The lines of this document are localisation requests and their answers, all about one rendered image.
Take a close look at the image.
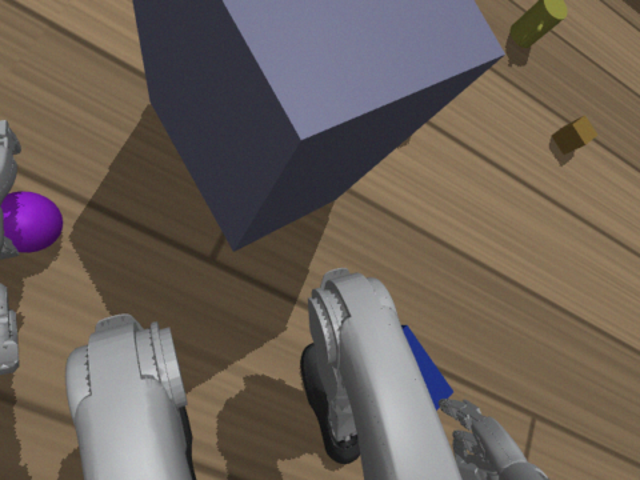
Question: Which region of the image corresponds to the left robot foot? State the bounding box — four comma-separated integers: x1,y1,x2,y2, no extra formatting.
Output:
179,406,196,480

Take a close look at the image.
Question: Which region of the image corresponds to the right robot arm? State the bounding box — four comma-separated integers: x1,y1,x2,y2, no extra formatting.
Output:
499,462,550,480

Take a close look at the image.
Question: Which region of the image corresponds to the right robot foot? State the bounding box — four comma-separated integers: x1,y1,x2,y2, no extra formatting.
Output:
301,343,360,464

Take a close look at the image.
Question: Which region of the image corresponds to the left robot hand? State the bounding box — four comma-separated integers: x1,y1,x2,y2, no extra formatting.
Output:
0,120,21,260

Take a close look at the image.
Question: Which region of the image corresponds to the left robot arm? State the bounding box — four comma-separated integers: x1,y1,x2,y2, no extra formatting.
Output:
0,207,19,375

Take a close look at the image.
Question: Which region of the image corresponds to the right robot hand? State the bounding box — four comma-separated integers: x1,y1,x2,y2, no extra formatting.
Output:
438,399,528,480

